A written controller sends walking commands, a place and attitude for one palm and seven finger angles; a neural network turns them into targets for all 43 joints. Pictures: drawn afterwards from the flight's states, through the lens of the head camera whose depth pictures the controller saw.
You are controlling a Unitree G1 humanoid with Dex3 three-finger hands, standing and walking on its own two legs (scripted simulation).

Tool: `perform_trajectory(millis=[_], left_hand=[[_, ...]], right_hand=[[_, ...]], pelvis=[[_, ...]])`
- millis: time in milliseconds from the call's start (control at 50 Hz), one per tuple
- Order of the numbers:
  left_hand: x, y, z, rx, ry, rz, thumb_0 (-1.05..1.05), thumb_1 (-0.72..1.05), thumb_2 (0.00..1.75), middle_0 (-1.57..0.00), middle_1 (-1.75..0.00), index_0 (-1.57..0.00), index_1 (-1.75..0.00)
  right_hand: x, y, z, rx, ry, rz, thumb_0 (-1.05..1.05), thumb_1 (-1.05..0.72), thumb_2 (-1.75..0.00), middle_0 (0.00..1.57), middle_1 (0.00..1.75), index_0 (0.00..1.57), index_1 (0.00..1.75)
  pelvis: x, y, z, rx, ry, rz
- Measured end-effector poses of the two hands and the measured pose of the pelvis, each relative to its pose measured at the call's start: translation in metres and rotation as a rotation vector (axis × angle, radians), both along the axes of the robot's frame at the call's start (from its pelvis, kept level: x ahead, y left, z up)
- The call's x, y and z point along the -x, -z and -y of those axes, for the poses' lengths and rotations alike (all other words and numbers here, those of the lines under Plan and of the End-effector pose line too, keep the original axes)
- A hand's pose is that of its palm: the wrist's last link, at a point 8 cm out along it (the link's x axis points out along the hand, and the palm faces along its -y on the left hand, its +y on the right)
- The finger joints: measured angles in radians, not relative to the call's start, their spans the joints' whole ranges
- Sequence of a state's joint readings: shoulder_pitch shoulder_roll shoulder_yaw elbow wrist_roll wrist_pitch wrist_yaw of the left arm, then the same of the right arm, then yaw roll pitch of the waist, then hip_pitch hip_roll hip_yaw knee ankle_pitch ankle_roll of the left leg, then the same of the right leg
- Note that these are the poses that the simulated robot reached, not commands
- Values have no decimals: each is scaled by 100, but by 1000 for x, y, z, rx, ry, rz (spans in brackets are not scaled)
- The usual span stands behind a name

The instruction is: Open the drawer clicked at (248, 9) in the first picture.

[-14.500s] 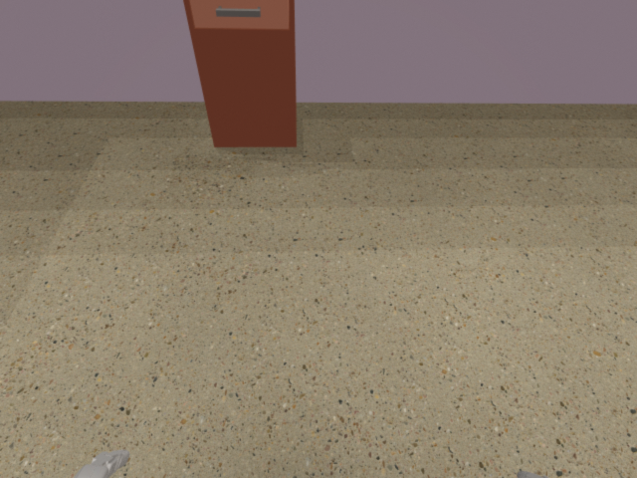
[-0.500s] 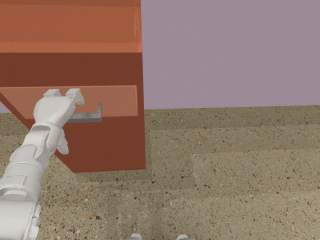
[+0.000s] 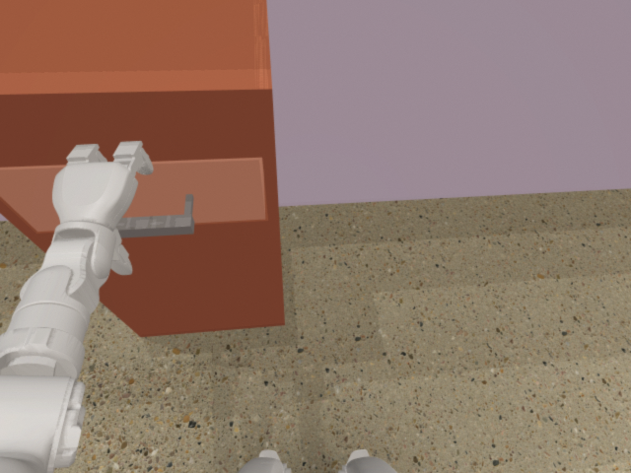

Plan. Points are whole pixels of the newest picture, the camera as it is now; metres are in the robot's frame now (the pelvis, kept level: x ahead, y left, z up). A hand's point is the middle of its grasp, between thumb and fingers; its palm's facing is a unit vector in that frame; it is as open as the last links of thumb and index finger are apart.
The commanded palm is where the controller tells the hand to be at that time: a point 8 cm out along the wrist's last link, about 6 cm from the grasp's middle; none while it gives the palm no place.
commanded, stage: lower the fingers behind the handle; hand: left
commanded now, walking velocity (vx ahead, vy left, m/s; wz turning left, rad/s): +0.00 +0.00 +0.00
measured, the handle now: (136, 215) +0.49 +0.28 -0.04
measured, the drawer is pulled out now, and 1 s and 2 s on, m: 0.00 0.00 0.00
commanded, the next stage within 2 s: close the thumb around the handle in 1.66 s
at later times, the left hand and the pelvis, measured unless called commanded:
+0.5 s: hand (114, 244) +0.42 +0.29 -0.02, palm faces -0.02 -0.04 -1.00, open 13.8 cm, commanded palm +0.42 +0.27 +0.04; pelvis -0.01 -0.01 -0.02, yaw +0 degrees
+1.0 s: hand (122, 255) +0.42 +0.29 -0.05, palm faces -0.07 -0.05 -1.00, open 13.8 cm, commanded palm +0.41 +0.27 +0.01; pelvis +0.00 -0.01 -0.03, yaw -1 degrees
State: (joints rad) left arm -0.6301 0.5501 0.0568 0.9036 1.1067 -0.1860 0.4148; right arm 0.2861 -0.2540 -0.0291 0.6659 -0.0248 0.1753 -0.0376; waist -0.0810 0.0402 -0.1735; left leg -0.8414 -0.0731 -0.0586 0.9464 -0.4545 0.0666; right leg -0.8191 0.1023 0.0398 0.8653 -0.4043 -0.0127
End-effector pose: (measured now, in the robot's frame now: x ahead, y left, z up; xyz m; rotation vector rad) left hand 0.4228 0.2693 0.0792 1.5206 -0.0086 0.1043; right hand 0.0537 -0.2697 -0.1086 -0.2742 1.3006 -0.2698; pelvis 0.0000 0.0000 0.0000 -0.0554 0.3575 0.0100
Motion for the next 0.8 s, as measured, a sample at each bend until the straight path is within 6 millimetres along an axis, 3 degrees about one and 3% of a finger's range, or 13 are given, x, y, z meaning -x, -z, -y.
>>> perform_trajectory(millis=[60,160,260,360,440,560,800], left_hand=[[3,2,0,-22,-54,-33,-1,-49,30,-36,-123,-33,-123],[22,19,-20,-22,-181,-207,0,-49,30,-35,-122,-33,-122],[35,27,-31,-11,-119,-255,0,-49,30,-34,-121,-33,-121],[30,29,-26,-10,-10,-156,-1,-49,30,-33,-120,-32,-120],[23,37,-20,2,-18,-90,-1,-49,30,-32,-120,-32,-120],[15,56,-15,-17,-100,-121,-1,-49,30,-32,-120,-32,-120],[9,56,-18,-32,-104,-183,0,-49,30,-32,-120,-32,-120]], right_hand=[[1,5,-2,-34,6,-11,0,-90,-90,21,30,20,30],[4,1,-6,-61,29,-11,0,-90,-90,21,30,20,30],[6,-7,1,-11,22,-6,0,-90,-90,21,30,20,30],[6,-2,15,48,-4,-18,0,-90,-90,21,30,20,30],[5,8,20,52,-16,-25,0,-90,-90,21,30,20,30],[7,17,12,14,-11,-31,0,-90,-90,21,30,20,30],[26,18,2,-16,25,-72,0,-90,-90,21,30,20,30]], pelvis=[[0,-2,-1,-5,15,1],[-1,-9,1,-17,30,20],[0,-9,7,-13,7,20],[4,3,7,2,-20,-14],[8,13,6,8,-18,-41],[9,17,5,4,-1,-59],[3,14,7,1,12,-58]])
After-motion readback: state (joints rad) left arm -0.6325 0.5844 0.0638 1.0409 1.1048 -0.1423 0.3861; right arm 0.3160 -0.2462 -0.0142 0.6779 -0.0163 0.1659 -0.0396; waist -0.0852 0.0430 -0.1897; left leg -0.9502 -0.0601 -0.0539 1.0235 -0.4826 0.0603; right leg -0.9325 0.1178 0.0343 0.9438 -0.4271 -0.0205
